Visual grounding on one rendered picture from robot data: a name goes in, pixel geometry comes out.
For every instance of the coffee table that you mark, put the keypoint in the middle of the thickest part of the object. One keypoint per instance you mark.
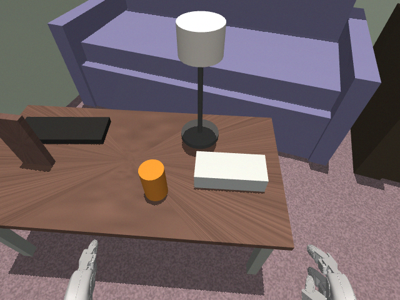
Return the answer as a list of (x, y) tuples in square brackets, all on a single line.
[(95, 189)]

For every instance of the right robot hand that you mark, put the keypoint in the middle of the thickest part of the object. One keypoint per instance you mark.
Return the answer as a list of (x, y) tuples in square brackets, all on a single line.
[(335, 286)]

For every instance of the left robot hand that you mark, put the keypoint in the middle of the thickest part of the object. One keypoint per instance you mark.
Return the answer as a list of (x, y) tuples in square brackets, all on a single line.
[(82, 282)]

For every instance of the desk lamp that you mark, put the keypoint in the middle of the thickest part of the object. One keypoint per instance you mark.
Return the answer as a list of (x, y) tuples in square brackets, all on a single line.
[(200, 43)]

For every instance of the sofa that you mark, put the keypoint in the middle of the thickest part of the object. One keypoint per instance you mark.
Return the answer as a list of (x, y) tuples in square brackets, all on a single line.
[(307, 64)]

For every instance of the armchair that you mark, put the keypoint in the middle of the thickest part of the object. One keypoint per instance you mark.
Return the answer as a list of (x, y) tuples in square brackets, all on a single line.
[(375, 136)]

